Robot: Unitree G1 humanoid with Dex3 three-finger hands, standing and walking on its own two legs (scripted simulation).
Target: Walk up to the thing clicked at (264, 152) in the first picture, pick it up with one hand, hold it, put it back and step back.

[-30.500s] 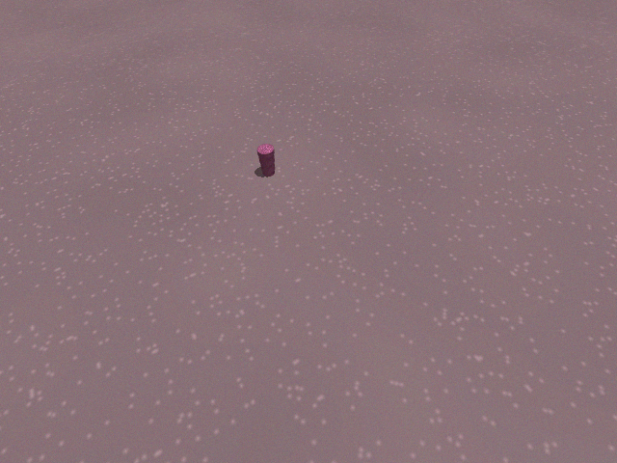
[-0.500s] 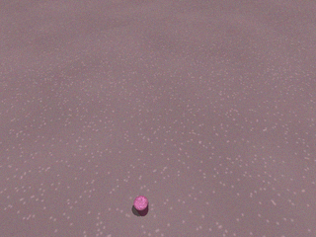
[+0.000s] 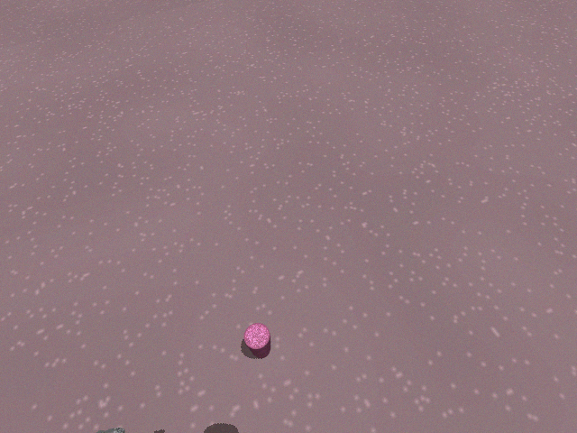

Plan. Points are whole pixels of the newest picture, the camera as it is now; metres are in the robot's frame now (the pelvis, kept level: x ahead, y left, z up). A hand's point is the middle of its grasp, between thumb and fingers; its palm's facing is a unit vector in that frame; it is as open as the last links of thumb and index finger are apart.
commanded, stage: step back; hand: left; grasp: from the side
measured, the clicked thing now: (259, 342) +0.44 +0.15 -0.70
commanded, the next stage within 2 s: none
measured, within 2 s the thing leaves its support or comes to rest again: neither
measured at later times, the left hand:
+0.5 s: hand out of the picture +0.05 +0.30 -0.17, palm faces -0.10 -0.93 -0.35, open 7.4 cm
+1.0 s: hand out of the picture -0.07 +0.29 -0.15, palm faces -0.03 -0.92 -0.40, open 7.4 cm
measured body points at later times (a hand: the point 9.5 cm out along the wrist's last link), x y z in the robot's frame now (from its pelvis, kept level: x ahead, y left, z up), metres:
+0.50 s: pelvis -0.08 +0.05 -0.01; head +0.00 +0.07 +0.43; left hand +0.06 +0.35 -0.15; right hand +0.00 -0.26 -0.13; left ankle -0.04 +0.13 -0.74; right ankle -0.12 -0.09 -0.70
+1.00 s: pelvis -0.22 +0.04 -0.02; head -0.15 +0.03 +0.43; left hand -0.07 +0.34 -0.12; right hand -0.14 -0.29 -0.14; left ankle -0.25 +0.17 -0.73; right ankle -0.13 -0.07 -0.74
